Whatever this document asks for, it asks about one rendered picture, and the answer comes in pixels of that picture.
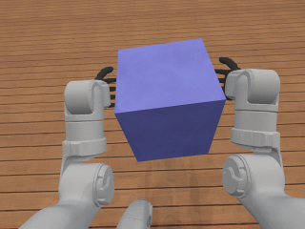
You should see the left robot upper arm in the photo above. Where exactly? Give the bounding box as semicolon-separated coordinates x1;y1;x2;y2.
18;162;115;229

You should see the right robot upper arm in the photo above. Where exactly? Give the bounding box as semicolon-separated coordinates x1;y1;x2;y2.
221;154;305;229

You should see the robot left hand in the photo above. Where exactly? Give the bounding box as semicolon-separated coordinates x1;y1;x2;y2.
94;67;116;109

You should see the carton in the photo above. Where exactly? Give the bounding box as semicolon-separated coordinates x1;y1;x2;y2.
114;38;227;162

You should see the right robot forearm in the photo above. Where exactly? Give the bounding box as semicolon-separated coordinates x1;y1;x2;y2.
225;69;285;186

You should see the left robot forearm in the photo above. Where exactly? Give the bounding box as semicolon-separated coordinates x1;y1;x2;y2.
58;79;111;198

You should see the robot left thigh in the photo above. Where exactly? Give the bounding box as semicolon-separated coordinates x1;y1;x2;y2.
115;199;153;229

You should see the robot right hand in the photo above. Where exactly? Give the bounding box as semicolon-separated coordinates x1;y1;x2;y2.
214;56;241;101

